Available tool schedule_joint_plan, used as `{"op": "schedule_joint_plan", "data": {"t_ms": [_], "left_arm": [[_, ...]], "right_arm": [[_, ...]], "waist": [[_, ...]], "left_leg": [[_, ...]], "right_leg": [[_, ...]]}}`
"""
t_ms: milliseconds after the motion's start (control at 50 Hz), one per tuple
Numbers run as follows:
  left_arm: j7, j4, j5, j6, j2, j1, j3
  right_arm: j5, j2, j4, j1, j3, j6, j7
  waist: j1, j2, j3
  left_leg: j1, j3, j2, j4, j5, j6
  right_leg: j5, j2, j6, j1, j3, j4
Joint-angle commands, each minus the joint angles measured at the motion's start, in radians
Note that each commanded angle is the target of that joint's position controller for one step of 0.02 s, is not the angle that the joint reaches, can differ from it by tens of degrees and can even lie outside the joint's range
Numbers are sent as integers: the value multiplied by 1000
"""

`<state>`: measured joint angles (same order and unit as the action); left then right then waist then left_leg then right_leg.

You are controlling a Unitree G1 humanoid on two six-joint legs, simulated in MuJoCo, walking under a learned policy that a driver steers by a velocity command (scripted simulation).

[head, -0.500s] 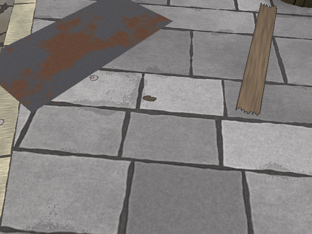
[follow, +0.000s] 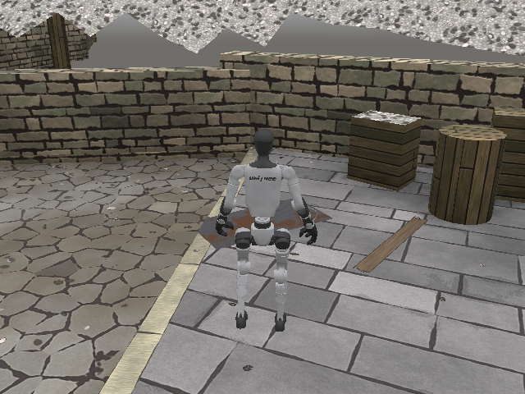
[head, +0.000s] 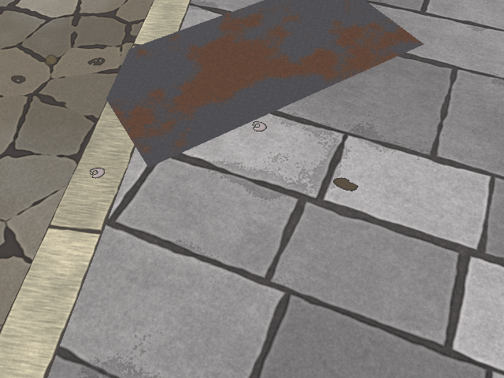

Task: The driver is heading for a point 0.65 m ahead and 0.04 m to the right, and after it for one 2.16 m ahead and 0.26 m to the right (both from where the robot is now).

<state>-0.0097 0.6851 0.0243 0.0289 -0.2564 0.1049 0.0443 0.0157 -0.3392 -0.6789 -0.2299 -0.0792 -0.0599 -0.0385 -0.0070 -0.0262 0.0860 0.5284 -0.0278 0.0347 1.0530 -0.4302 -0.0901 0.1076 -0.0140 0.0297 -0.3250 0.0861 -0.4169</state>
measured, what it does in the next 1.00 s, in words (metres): walks ahead: left foot, then right foot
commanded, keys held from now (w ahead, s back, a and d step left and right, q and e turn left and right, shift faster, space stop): q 0.12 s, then no key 0.08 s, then e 0.10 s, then w+e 0.62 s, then w+q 0.08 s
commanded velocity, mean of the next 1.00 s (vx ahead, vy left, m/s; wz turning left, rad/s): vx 0.26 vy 0.00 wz -0.12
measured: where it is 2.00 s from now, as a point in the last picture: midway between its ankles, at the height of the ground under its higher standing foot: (312, 290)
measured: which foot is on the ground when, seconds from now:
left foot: up 0.00-0.18, down 0.20-0.80, up 0.82-1.00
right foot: down 0.00-0.20, up 0.22-0.78, down 0.80-1.00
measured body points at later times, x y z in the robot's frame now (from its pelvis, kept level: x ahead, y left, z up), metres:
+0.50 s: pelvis +0.05 +0.05 +0.01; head +0.06 +0.07 +0.46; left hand +0.13 +0.34 -0.12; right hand +0.20 -0.20 -0.08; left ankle +0.03 +0.14 -0.74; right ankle +0.07 -0.11 -0.68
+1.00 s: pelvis +0.23 -0.06 +0.01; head +0.26 -0.09 +0.46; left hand +0.37 +0.19 -0.10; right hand +0.32 -0.37 -0.10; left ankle +0.31 +0.10 -0.66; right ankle +0.20 -0.13 -0.74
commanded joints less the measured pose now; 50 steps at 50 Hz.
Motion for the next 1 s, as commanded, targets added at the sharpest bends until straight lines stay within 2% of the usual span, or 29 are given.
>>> {"op": "schedule_joint_plan", "data": {"t_ms": [20, 120, 160, 180, 200, 220, 240, 260, 280, 300, 320, 360, 400, 500, 600, 680, 740, 760, 780, 800, 820, 840, 860, 880, 900, 920, 940, 960, 1000], "left_arm": [[-10, -57, -9, 4, -176, -51, 54], [2, -32, -30, -13, -217, -46, 68], [3, -14, -50, -20, -218, -44, 66], [5, 9, -53, -23, -189, -2, 58], [12, 20, -28, -24, -127, 45, 39], [14, -20, 8, -24, -95, 31, 21], [4, -16, -12, -29, -159, -28, 43], [3, 2, -34, -36, -170, -12, 50], [1, 36, -34, -43, -152, 31, 50], [-3, 63, -26, -51, -149, 53, 50], [1, 80, -25, -53, -151, 83, 51], [10, 69, -46, -46, -169, 51, 54], [9, 45, -56, -36, -169, -9, 53], [12, 44, -48, -11, -128, 8, 48], [34, 16, -50, -8, -94, -19, 34], [51, -13, -52, -11, -94, -54, 26], [59, -23, -52, -16, -106, -36, 29], [59, -8, -50, -16, -116, 24, 38], [53, 23, -50, -19, -156, 133, 62], [40, 75, -62, -24, -236, 324, 104], [25, 71, -63, -19, -388, 377, 132], [36, 26, -53, 12, -334, 341, 104], [42, 24, -47, 30, -262, 298, 82], [43, 18, -47, 38, -219, 260, 69], [40, 5, -46, 37, -190, 197, 60], [35, -15, -34, 37, -170, 154, 50], [29, -24, -25, 39, -159, 130, 44], [24, -24, -24, 44, -160, 123, 43], [14, -8, -27, 51, -172, 146, 45]], "right_arm": [[-6, -42, 73, -55, -6, 1, 13], [-1, -73, 115, 2, -15, -9, 41], [-8, -65, 109, -26, -18, -6, 46], [-14, -86, 98, -55, -26, -3, 42], [-14, -162, 104, -74, -45, 0, 28], [-30, -219, 145, -22, -42, 6, 17], [-57, -166, 139, -37, -27, 25, 23], [-60, -120, 123, 6, -9, 43, 28], [-49, -81, 112, 62, 2, 54, 31], [-41, -41, 103, 100, 18, 64, 31], [-37, -38, 85, 87, 21, 68, 28], [-31, -84, 58, 27, 3, 70, 21], [-32, -98, 38, 0, -3, 79, 10], [-21, -91, -8, -21, -18, 116, 4], [-12, -111, -43, -29, -40, 129, 18], [1, -132, -67, -38, -55, 129, 34], [17, -150, -79, -26, -61, 120, 41], [21, -155, -76, 1, -61, 117, 41], [19, -139, -76, 3, -54, 117, 40], [1, -93, -66, -2, -34, 120, 39], [-38, 13, 15, 8, 1, 135, 36], [-8, -44, 22, 50, -3, 168, 38], [32, -105, 37, 94, -16, 187, 48], [23, -110, 27, 85, -15, 199, 48], [-6, -110, 12, 72, -19, 204, 42], [-22, -110, 5, 57, -22, 200, 41], [-22, -105, -9, 33, -22, 190, 47], [-22, -88, -23, 13, -19, 178, 53], [-20, -59, -22, 40, -9, 162, 56]], "waist": [[-6, 144, -194], [5, 154, -166], [-25, 134, -168], [-30, 99, -168], [-7, -98, -169], [11, -305, -156], [-56, -189, -191], [-25, -146, -171], [5, -112, -166], [16, -115, -158], [17, -122, -167], [-28, -122, -130], [-57, -109, -74], [-55, -70, -48], [-59, -54, -25], [-63, -57, -13], [-32, -52, -15], [13, -44, -39], [69, -21, -103], [154, 62, -205], [120, 375, -228], [136, 231, -302], [128, 176, -204], [96, 136, -155], [59, 82, -120], [28, 90, -105], [8, 111, -105], [-1, 100, -107], [6, 82, -88]], "left_leg": [[-93, -2, 45, -109, 81, 14], [-175, 51, 32, -297, 104, 63], [-282, 81, -7, -485, 192, 104], [-374, 62, -23, -577, 270, 133], [-487, -153, 127, -690, 512, 193], [-507, -418, 357, -715, 683, 377], [-407, -385, 363, -734, 620, 441], [-370, -280, 297, -736, 556, 392], [-367, -201, 237, -734, 490, 330], [-360, -147, 212, -728, 523, 299], [-362, -113, 194, -747, 461, 292], [-419, -150, 208, -828, 129, 298], [-486, -207, 250, -886, -9, 298], [-580, -155, 287, -935, 47, 296], [-543, -40, 289, -955, 103, 294], [-519, 51, 286, -928, 146, 276], [-500, 107, 292, -856, 188, 245], [-452, 155, 271, -764, 303, 221], [-377, 218, 228, -583, 486, 188], [-234, 275, 163, -284, 515, 129], [185, 252, -2, 127, -74, 33], [322, -11, -46, 270, -161, 43], [402, -33, 9, 280, -72, 75], [364, -34, 50, 216, 13, 100], [308, -41, 79, 136, 84, 100], [235, -49, 94, 73, 142, 97], [186, -39, 99, 37, 181, 88], [166, -19, 95, 7, 214, 76], [168, 6, 89, -84, 317, 57]], "right_leg": [[-246, -291, 231, 120, -161, 155], [-129, -312, 196, 138, -113, 129], [-90, -286, 145, 121, -84, 50], [-25, -248, 89, 69, -50, -22], [170, -152, -12, -63, 54, -228], [541, -16, -98, -279, 59, -447], [555, -37, -101, -253, -70, -609], [486, -52, -92, -225, -102, -647], [416, -62, -92, -206, -114, -625], [352, -63, -103, -179, -118, -612], [294, -52, -114, -154, -107, -618], [237, -39, -108, -225, -98, -595], [211, -40, -88, -315, -136, -528], [171, -67, -66, -368, -157, -424], [139, -95, -51, -327, -109, -333], [143, -91, -19, -259, -61, -267], [159, -67, 24, -172, -16, -223], [137, -28, 44, -56, 24, -176], [131, 29, 72, 135, 52, -153], [145, 22, 124, 396, -32, -128], [339, -251, 294, 604, -615, 42], [495, -343, 361, 635, -906, 204], [422, -339, 331, 590, -784, 213], [306, -295, 293, 504, -664, 186], [200, -255, 263, 410, -573, 178], [110, -223, 249, 329, -511, 196], [3, -212, 246, 288, -459, 212], [-115, -199, 243, 270, -398, 220], [-259, -169, 221, 246, -294, 237]]}}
